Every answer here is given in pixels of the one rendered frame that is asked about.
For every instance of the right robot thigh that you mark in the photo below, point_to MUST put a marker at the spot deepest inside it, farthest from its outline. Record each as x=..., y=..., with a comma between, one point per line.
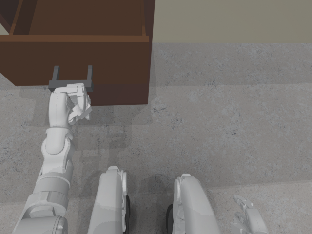
x=198, y=213

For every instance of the cabinet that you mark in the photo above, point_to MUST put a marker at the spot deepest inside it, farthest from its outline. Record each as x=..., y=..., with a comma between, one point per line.
x=103, y=94

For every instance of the drawer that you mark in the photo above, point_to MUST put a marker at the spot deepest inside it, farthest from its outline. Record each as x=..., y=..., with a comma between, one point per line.
x=72, y=34

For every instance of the robot thigh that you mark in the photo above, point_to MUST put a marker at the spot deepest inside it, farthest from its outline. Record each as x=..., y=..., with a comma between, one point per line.
x=198, y=213
x=106, y=216

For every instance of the robot left upper arm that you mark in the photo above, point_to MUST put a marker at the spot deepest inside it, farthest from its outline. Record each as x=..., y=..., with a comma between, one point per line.
x=43, y=225

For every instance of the left robot thigh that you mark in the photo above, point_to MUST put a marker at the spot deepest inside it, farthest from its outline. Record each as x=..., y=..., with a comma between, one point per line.
x=106, y=216

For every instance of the robot right hand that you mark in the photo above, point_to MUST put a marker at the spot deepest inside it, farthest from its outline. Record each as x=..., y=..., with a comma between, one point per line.
x=249, y=223

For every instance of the handle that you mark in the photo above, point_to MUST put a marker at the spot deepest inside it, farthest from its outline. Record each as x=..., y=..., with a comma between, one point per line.
x=55, y=83

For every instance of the left robot forearm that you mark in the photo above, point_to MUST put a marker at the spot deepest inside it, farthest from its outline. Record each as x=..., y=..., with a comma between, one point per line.
x=49, y=197

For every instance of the robot left hand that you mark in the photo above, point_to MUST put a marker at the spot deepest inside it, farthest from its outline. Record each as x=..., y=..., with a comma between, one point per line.
x=63, y=100

